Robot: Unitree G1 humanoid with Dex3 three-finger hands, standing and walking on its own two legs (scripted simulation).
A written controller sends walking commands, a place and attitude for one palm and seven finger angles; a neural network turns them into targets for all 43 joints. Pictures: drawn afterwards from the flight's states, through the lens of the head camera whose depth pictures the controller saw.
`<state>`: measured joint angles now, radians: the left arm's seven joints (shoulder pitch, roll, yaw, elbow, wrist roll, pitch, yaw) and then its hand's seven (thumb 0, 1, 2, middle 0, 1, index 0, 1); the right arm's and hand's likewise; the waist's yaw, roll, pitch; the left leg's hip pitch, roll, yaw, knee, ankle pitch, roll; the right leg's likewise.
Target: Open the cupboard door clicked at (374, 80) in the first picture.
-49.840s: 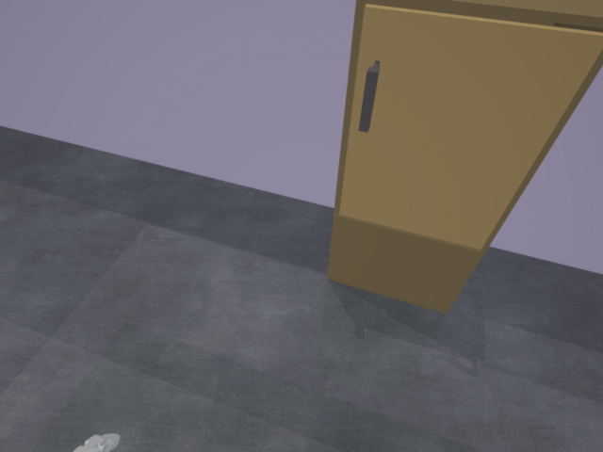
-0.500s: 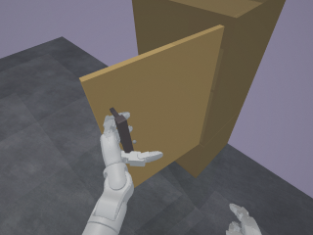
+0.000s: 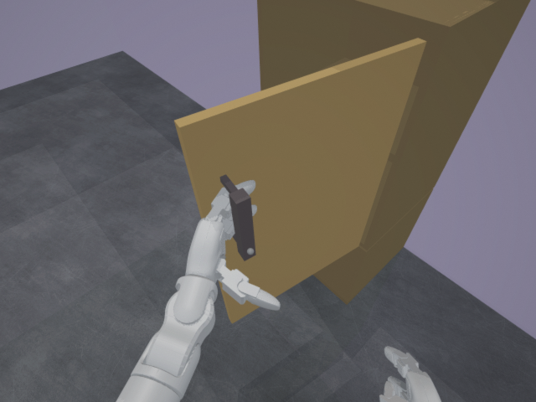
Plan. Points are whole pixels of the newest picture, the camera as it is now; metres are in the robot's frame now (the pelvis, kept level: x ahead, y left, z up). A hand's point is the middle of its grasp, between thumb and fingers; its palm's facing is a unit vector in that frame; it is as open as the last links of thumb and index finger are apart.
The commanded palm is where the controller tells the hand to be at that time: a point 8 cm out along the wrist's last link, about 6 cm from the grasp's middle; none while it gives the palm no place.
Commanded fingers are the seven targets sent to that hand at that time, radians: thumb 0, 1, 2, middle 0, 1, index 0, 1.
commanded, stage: slide the hand sideways off the handle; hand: left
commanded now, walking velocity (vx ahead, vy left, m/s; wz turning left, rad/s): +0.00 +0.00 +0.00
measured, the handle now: (237, 218) +0.36 +0.09 +0.09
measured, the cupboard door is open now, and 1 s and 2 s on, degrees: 80 81 81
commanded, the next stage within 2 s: draw the hand back to the body in 1.04 s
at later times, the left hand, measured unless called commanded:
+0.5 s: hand (244, 271) +0.27 +0.06 +0.09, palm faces -0.12 -0.99 -0.04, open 16.1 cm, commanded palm +0.25 +0.13 +0.09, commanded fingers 0.00 -0.50 0.30 -0.15 -0.30 -0.15 -0.30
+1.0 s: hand (187, 294) +0.24 +0.13 +0.08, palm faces -0.03 -1.00 -0.07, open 16.2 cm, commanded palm +0.21 +0.19 +0.09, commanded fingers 0.00 -0.50 0.30 -0.15 -0.30 -0.15 -0.30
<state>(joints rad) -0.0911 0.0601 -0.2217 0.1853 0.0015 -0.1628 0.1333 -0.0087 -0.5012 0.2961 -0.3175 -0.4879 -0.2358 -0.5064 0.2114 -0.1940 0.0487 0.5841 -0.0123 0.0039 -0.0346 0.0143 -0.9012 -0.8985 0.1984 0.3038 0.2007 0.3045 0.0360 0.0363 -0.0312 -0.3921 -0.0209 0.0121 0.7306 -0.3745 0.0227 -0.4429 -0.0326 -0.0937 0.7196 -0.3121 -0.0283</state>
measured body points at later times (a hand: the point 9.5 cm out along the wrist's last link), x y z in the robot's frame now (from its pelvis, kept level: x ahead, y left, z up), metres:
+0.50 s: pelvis +0.02 -0.01 +0.00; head +0.03 -0.03 +0.45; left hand +0.27 +0.12 +0.09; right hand +0.19 -0.23 -0.08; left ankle +0.00 +0.10 -0.71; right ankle +0.04 -0.10 -0.71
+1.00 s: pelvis +0.02 -0.03 +0.00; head +0.04 -0.05 +0.44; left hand +0.23 +0.19 +0.09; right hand +0.20 -0.26 -0.08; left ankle +0.00 +0.10 -0.71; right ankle +0.04 -0.10 -0.71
